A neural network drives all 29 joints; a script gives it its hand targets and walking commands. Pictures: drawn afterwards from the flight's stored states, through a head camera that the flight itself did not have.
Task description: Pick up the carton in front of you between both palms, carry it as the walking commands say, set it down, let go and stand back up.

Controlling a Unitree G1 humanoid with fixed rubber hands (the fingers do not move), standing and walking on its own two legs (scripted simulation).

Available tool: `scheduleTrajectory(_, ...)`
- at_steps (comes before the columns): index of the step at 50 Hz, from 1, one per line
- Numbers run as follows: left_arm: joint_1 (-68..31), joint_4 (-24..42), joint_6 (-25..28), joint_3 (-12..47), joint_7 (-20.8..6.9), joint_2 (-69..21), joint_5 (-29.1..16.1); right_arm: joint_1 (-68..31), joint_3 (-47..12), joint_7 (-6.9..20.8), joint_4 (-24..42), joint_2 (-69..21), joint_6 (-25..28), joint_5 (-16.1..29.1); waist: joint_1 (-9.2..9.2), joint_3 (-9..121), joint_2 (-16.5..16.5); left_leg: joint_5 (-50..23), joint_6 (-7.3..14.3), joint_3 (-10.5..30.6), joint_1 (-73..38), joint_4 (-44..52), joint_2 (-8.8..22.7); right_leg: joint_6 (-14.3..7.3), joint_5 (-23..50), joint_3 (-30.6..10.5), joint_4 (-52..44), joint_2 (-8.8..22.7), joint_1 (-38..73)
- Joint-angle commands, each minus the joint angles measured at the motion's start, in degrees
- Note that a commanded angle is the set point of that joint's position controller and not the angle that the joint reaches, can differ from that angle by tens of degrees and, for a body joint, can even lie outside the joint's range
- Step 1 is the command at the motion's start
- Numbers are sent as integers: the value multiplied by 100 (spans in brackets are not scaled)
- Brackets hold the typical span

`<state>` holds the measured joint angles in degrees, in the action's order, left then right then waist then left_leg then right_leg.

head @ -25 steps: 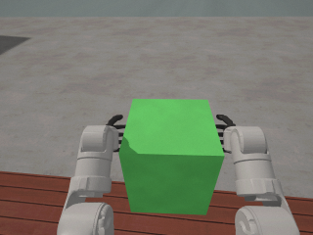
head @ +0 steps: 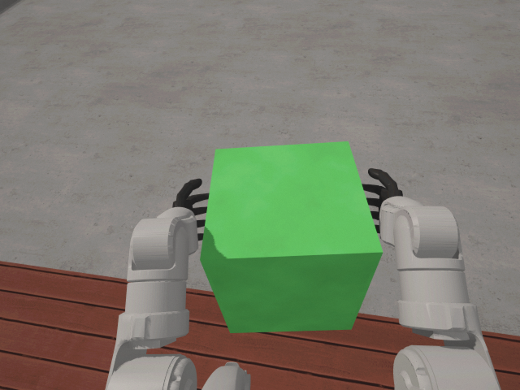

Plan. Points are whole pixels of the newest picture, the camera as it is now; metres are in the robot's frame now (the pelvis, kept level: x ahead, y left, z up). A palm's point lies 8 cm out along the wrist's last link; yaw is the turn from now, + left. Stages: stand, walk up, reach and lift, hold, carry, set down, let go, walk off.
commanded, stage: carry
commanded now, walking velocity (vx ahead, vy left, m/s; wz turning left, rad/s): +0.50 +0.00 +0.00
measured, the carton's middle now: (285, 242) +0.36 +0.01 +0.00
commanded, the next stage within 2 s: none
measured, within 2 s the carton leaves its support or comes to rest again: neither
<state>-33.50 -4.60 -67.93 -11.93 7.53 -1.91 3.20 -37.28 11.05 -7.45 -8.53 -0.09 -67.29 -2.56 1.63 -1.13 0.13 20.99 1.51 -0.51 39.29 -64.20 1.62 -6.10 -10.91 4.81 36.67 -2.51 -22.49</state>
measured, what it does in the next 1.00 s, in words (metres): goes down: left foot 0.05 m lower, then right foot 0.03 m lower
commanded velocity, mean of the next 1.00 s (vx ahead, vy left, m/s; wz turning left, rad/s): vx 0.50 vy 0.00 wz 0.00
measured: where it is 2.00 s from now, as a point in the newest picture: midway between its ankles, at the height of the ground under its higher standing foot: (291, 168)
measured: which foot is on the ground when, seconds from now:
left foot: up 0.00-0.24, down 0.26-0.80, up 0.82-1.00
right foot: down 0.00-0.28, up 0.30-0.76, down 0.78-1.00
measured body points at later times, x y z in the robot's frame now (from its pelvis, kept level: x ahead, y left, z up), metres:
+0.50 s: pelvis +0.32 +0.03 -0.05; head +0.37 +0.04 +0.40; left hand +0.71 +0.15 +0.04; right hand +0.68 -0.15 +0.04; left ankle +0.32 +0.06 -0.78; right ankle +0.33 -0.13 -0.71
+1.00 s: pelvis +0.64 -0.03 -0.08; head +0.68 -0.04 +0.36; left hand +0.99 +0.14 -0.01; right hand +1.02 -0.17 -0.01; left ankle +0.64 +0.11 -0.72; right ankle +0.66 -0.07 -0.81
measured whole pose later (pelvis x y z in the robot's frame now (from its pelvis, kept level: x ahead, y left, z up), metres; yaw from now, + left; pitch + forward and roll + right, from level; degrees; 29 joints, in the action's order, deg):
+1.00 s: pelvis +0.64 -0.03 -0.08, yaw +0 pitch +5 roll +0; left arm -35.0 -7.4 -68.4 -10.6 7.9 -0.7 2.2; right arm -37.3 11.6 -6.8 -9.5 -0.1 -67.8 -3.6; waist 3.0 0.0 -0.5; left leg 21.7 1.4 0.5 39.3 -71.1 2.7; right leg -7.7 -14.5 7.3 31.9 -3.7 -22.6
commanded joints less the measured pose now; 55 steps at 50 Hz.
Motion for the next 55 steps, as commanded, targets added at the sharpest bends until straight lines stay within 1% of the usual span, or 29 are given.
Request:
scheduleTrajectory(1,-4697,1216,317,4022,-1398,-6393,-2779,-3724,-3666,1069,1005,-6581,271,2166,193,3047,613,-869,3,-48,819,615,58,-613,3764,-1854,-732,1515,3066)
scheduleTrajectory(5,-4532,1302,365,4246,-1473,-6184,-2861,-3541,-3779,1034,1226,-6170,311,1916,400,2834,493,-2190,111,-417,479,2215,-279,-375,4401,-1288,-546,961,3302)
scheduleTrajectory(9,-4319,1086,310,4264,-1473,-5862,-2879,-3400,-3687,1058,1227,-5660,160,1754,589,2545,489,-3625,344,-574,-546,3790,-494,-231,3541,-905,-171,741,3097)
scheduleTrajectory(11,-4207,758,250,4184,-1483,-5759,-2844,-3221,-3488,1099,932,-5393,48,1628,336,2632,578,-3835,498,-563,-1719,4161,-517,-71,3704,-766,537,711,2744)
scheduleTrajectory(12,-4256,591,222,4140,-1495,-5728,-2838,-3121,-3363,1122,745,-5273,11,1554,-1,2755,520,-3957,533,-597,-2525,4423,-392,64,3653,-599,1228,683,2435)
scheduleTrajectory(13,-4362,425,204,4067,-1506,-5689,-2821,-3063,-3227,1151,600,-5124,-23,1496,-266,2869,184,-4180,475,-292,-3688,4205,39,172,2631,-512,2206,556,1485)
scheduleTrajectory(14,-4429,242,172,3968,-1511,-5687,-2786,-3066,-3093,1181,437,-4970,-63,1489,-161,2945,-556,-6098,388,576,-4811,3220,923,207,-754,-401,3017,246,41)
scheduleTrajectory(15,-4514,41,62,3828,-1474,-5760,-2717,-3178,-2929,1170,107,-4848,-74,1413,-482,3716,-1811,-5596,1792,2888,-6676,2891,2287,609,-2679,-694,4907,-277,-1921)
scheduleTrajectory(16,-4535,83,16,3784,-1442,-5709,-2701,-3037,-2982,1200,-44,-5109,-67,1556,-551,4031,-1400,-3030,1966,3603,-6503,3430,2167,379,-2396,-848,5019,-34,-2352)
scheduleTrajectory(17,-4882,191,26,3780,-1418,-5828,-2727,-3447,-3065,1262,165,-5422,-53,1761,-521,3437,-867,-2045,1714,3216,-5652,3805,1706,288,-1997,-795,4549,118,-2374)
scheduleTrajectory(18,-5033,256,56,3721,-1383,-5990,-2687,-3917,-3212,1326,384,-5778,-59,1993,-441,3032,-172,-2054,1416,2836,-4890,4007,1530,314,-1612,-739,4067,260,-2149)
scheduleTrajectory(19,-5000,304,79,3637,-1343,-6122,-2625,-4359,-3409,1380,629,-6108,-53,2242,-323,2810,-69,-2412,1308,2586,-4379,4108,1465,326,-1410,-719,3624,344,-1964)
scheduleTrajectory(21,-4888,419,111,3561,-1245,-6243,-2481,-4722,-3607,1432,882,-6498,-16,2602,-236,2777,-205,-2486,1011,2098,-3807,4259,1253,412,-1232,-634,2950,458,-1535)
scheduleTrajectory(25,-4448,513,188,3583,-1078,-6271,-2204,-4566,-3706,1485,1073,-6641,43,2785,-395,2998,-529,-4614,864,1374,-4556,3890,1044,524,-383,-406,2237,507,-2058)
scheduleTrajectory(27,-4363,648,220,3647,-1025,-6184,-2122,-4461,-3742,1504,1127,-6594,77,2792,-479,3025,-588,-5328,787,1138,-4944,3744,923,494,177,-303,1921,480,-2345)
scheduleTrajectory(31,-4389,945,201,3793,-968,-5919,-2084,-4316,-3828,1501,1252,-6383,84,2792,-646,2784,-530,-5437,719,812,-5255,3571,585,403,1020,-30,881,284,-2435)
scheduleTrajectory(35,-4092,673,68,3709,-1026,-5585,-1938,-3863,-3737,1506,833,-6095,28,2641,-815,2412,-569,-5057,668,490,-4996,3300,356,227,2087,335,-841,-23,-1487)
scheduleTrajectory(37,-3965,399,20,3580,-1083,-5431,-1865,-3751,-3675,1539,515,-6059,23,2590,-556,2503,-692,-5240,534,278,-4466,2711,341,73,2530,446,-1326,-173,-106)
scheduleTrajectory(38,-3905,248,15,3506,-1115,-5389,-1829,-3770,-3650,1560,375,-6082,24,2579,-265,2711,-624,-5185,404,30,-4048,1967,296,18,2711,469,-1584,-114,914)
scheduleTrajectory(39,-3875,117,15,3434,-1158,-5353,-1794,-3852,-3615,1578,236,-6077,35,2553,43,2904,-373,-4080,296,-148,-3117,937,163,24,2859,124,-1436,292,2108)
scheduleTrajectory(40,-3861,-13,31,3325,-1189,-5246,-1749,-3957,-3593,1590,130,-6199,9,2537,67,3503,824,-477,47,-70,-1348,-509,-89,-608,5187,-1552,26,1988,3998)
scheduleTrajectory(41,-3718,-369,27,3167,-1198,-5216,-1700,-3887,-3459,1569,-133,-6213,-44,2497,239,3932,1431,1679,-118,176,160,-1923,-691,-1436,4395,-3209,-180,2651,5016)
scheduleTrajectory(42,-3667,-411,58,3172,-1234,-5377,-1793,-3901,-3430,1547,-101,-6239,-33,2446,350,4027,1070,1366,22,365,679,-2242,-426,-1549,1828,-3652,-683,2565,4821)
scheduleTrajectory(43,-3980,-180,107,3318,-1283,-5696,-1996,-4143,-3430,1519,33,-6339,8,2463,279,3610,627,932,88,371,856,-1947,-244,-1236,628,-3450,-1072,2151,4125)
scheduleTrajectory(44,-4519,176,145,3500,-1329,-5986,-2250,-4334,-3399,1469,218,-6456,58,2447,176,3181,288,605,117,323,789,-1641,-120,-1027,671,-3065,-1242,2021,3409)
scheduleTrajectory(46,-5167,614,206,3795,-1379,-6433,-2698,-4425,-3367,1340,559,-6539,109,2373,20,2972,141,246,73,290,267,-1146,112,-813,343,-2568,-1514,1810,2376)
scheduleTrajectory(47,-5294,776,237,3878,-1389,-6535,-2834,-4372,-3383,1279,666,-6574,129,2336,-15,2950,213,127,38,200,183,-1010,142,-781,292,-2374,-1572,1716,2166)
scheduleTrajectory(50,-5126,985,278,3968,-1403,-6570,-2961,-4027,-3450,1128,876,-6496,185,2179,21,3002,431,-218,-97,42,656,-540,311,-837,1286,-1991,-1497,1637,2525)
scheduleTrajectory(55,-4688,1131,299,4042,-1427,-6291,-2883,-3781,-3720,1037,1158,-6234,227,2056,181,2839,525,-1074,-150,-270,922,910,261,-528,3164,-1322,-1383,1404,3286)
